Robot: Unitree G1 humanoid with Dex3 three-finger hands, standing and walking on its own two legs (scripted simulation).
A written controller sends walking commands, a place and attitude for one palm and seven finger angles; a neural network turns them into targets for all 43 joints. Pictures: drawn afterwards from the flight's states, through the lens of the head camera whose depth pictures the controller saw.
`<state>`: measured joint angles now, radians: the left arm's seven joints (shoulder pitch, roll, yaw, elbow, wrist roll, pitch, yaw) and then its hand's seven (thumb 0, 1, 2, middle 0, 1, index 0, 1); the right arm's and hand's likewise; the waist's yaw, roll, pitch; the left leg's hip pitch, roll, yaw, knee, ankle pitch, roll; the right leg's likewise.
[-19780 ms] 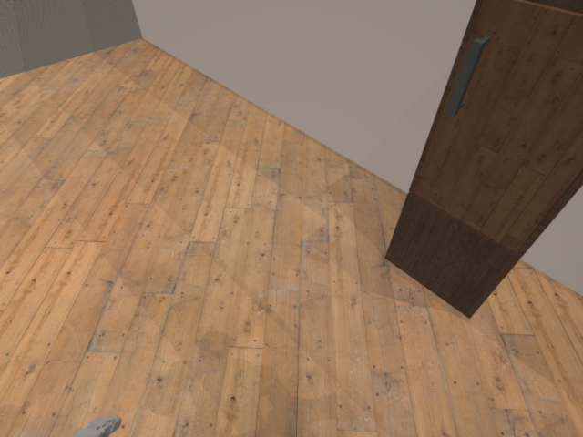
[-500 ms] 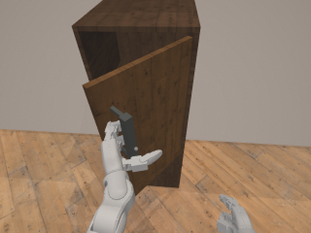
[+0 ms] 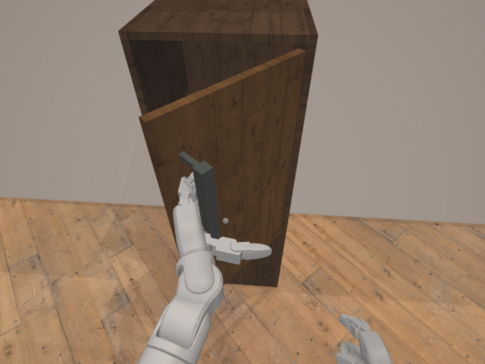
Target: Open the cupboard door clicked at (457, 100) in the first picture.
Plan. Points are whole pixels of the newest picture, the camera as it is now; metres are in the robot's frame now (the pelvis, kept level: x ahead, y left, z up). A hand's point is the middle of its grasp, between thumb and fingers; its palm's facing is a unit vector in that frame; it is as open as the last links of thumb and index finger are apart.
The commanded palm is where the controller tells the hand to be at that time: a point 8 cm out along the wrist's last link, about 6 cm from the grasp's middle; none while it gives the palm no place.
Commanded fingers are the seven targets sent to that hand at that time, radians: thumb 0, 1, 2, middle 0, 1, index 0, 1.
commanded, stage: slide the hand sideways off the handle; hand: left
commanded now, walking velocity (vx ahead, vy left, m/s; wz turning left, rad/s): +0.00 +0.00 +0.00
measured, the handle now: (200, 200) +0.36 +0.10 +0.11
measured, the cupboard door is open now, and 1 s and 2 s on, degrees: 49 53 53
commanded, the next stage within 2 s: draw the hand back to the body in 1.16 s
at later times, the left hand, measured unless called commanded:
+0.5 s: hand (209, 251) +0.26 +0.07 +0.11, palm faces -0.07 -1.00 -0.02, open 16.3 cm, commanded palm +0.23 +0.13 +0.11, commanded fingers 0.00 -0.50 0.30 -0.15 -0.30 -0.15 -0.30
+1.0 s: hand (172, 280) +0.21 +0.11 +0.10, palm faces -0.01 -1.00 -0.04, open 16.3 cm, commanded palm +0.18 +0.17 +0.11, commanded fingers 0.00 -0.50 0.30 -0.15 -0.30 -0.15 -0.30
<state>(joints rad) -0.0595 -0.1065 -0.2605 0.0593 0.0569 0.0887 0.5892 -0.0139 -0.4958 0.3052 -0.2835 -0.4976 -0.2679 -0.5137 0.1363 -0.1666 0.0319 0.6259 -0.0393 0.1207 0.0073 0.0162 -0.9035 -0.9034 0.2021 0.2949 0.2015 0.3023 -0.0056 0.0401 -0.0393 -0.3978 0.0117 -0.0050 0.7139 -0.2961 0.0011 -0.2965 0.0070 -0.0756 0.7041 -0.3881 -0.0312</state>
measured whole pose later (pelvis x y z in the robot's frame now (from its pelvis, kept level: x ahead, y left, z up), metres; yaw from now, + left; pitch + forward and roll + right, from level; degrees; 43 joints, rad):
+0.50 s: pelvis +0.01 -0.01 +0.01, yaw -2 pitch -2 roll +0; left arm 0.23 0.08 -0.17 -0.15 -0.07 -0.06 0.08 -0.01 -0.50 0.30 -0.16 -0.31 -0.15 -0.30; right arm 0.21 -0.20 0.06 0.51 0.01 0.03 -0.01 0.02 -0.90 -0.90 0.20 0.30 0.20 0.30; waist 0.00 0.03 -0.03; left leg -0.34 0.02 0.02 0.66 -0.29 -0.01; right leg -0.25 0.02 -0.05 0.66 -0.38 -0.04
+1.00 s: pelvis +0.03 -0.02 +0.00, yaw +0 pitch +2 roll +0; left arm 0.57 0.16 -0.02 -0.39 -0.17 -0.13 -0.09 -0.01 -0.50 0.30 -0.17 -0.31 -0.16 -0.30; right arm 0.25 -0.22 0.04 0.46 0.02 -0.07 -0.03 0.02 -0.90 -0.90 0.20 0.30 0.20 0.30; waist 0.02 0.05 -0.07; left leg -0.43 0.02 -0.01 0.75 -0.35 -0.02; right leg -0.33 0.02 -0.07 0.75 -0.45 -0.05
